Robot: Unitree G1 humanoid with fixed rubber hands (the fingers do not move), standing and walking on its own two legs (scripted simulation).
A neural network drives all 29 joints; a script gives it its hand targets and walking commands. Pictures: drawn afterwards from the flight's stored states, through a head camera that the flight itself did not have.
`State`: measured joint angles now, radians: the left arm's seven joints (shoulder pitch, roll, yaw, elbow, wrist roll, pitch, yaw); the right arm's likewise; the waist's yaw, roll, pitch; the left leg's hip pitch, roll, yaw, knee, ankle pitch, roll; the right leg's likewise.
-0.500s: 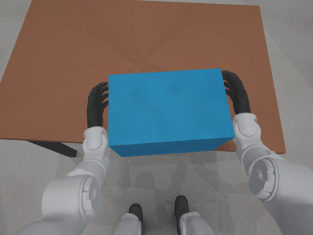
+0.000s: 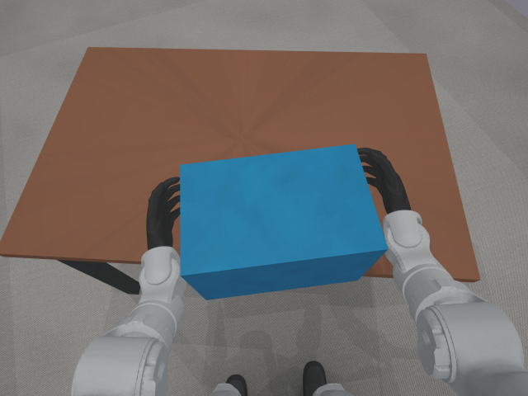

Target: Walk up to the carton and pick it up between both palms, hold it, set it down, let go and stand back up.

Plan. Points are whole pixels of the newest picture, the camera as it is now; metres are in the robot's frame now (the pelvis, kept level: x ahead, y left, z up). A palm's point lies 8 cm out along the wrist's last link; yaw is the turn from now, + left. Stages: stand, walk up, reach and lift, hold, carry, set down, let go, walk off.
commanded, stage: reach and lift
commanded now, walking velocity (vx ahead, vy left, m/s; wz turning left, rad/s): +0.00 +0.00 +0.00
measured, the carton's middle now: (275, 227) +0.39 +0.00 -0.06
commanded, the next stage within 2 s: none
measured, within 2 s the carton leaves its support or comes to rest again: neither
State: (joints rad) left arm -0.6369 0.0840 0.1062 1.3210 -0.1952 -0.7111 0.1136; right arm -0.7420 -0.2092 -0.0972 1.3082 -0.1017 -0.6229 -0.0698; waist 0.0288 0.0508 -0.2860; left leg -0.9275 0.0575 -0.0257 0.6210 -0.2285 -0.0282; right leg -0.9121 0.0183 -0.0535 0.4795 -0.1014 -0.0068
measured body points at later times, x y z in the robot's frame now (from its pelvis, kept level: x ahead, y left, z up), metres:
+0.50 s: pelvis +0.01 -0.01 +0.03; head +0.02 -0.02 +0.48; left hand +0.41 +0.18 +0.11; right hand +0.44 -0.18 +0.14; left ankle +0.01 +0.13 -0.71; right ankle +0.04 -0.12 -0.71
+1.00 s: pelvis +0.03 +0.01 +0.04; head +0.01 +0.04 +0.49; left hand +0.39 +0.20 +0.16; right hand +0.41 -0.17 +0.17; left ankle +0.01 +0.13 -0.71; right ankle +0.04 -0.12 -0.71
